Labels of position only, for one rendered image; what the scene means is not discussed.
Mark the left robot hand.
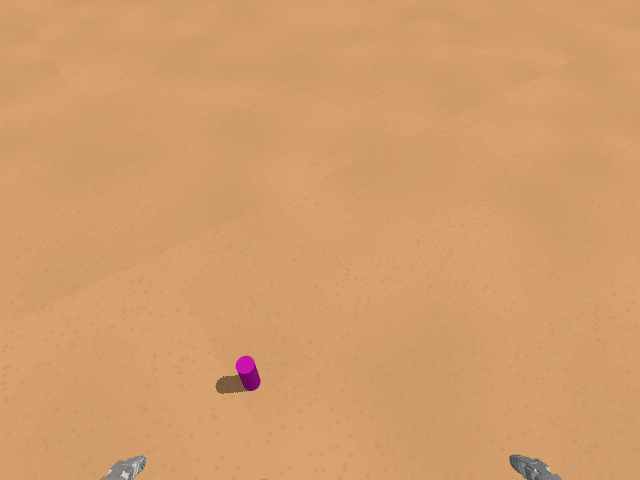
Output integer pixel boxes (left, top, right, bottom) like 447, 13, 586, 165
100, 456, 146, 480

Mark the right robot hand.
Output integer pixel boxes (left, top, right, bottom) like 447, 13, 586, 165
509, 455, 563, 480

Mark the can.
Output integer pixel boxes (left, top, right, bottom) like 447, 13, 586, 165
236, 356, 260, 391

